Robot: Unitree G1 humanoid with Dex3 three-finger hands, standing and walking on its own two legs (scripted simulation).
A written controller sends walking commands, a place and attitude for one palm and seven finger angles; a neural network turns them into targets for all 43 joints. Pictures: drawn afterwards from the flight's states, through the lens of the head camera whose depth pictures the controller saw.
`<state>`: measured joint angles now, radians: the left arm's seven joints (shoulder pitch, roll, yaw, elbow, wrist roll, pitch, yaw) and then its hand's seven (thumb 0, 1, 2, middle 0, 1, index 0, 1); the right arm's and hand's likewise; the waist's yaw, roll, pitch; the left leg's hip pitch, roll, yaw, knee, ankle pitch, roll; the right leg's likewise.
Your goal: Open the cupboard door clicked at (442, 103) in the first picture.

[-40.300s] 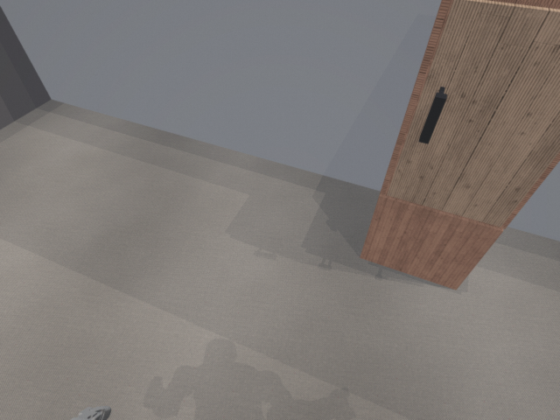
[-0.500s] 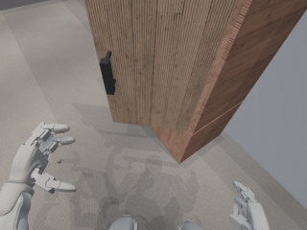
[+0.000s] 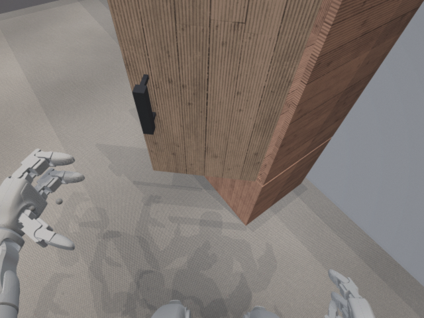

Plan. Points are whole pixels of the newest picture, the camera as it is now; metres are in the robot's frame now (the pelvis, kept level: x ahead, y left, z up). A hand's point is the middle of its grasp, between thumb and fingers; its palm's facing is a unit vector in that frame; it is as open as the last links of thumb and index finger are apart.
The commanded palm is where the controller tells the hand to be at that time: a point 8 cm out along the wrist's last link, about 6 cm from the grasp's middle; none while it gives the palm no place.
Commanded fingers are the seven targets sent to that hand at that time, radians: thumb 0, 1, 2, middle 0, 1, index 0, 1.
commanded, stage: raise the hand with hooked fingers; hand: left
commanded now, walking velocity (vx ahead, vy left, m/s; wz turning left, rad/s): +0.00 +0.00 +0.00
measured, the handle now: (147, 105) +0.55 +0.18 +0.04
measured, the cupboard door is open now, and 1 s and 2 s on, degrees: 47 47 47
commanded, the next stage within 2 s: move the hooked fingers beside the handle in 0.34 s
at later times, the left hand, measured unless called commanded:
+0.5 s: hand (65, 203) +0.29 +0.27 +0.06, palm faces -0.02 -1.00 -0.05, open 14.0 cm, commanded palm +0.27 +0.31 +0.06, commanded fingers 0.00 -0.50 0.30 -0.30 -1.20 -0.30 -1.20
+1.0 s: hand (82, 168) +0.36 +0.26 +0.06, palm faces -0.03 -1.00 -0.03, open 14.0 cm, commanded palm +0.34 +0.31 +0.06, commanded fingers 0.00 -0.50 0.30 -0.30 -1.20 -0.30 -1.20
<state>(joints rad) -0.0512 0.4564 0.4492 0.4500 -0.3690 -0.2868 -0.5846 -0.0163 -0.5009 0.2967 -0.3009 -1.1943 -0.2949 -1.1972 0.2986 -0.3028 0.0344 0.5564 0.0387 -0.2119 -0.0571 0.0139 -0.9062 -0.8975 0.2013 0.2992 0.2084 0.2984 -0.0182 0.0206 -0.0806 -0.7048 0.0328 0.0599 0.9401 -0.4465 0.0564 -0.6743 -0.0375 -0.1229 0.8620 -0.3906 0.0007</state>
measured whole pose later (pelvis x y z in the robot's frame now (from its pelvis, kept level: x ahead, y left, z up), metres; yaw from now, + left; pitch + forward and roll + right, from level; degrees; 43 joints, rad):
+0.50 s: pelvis +0.00 -0.01 +0.00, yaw +0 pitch +12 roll -2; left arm -0.05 0.43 0.44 0.46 -0.37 -0.31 -0.58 -0.02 -0.50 0.30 -0.30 -1.19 -0.30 -1.20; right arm 0.28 -0.29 0.05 0.55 0.04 -0.21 -0.06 0.01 -0.91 -0.90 0.20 0.30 0.21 0.30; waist -0.01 0.03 -0.08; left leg -0.70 0.04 0.05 0.94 -0.45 0.04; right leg -0.67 -0.03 -0.13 0.87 -0.40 -0.01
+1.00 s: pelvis +0.00 -0.02 -0.01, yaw -1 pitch +14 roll -2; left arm -0.33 0.52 0.49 0.76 -0.31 -0.33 -0.58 -0.02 -0.50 0.30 -0.30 -1.19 -0.30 -1.20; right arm 0.33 -0.31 0.04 0.58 0.04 -0.13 -0.06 0.01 -0.91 -0.90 0.20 0.30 0.21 0.30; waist -0.05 0.02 -0.09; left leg -0.76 0.05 0.06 0.96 -0.45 0.04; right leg -0.75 -0.02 -0.12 0.90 -0.40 -0.02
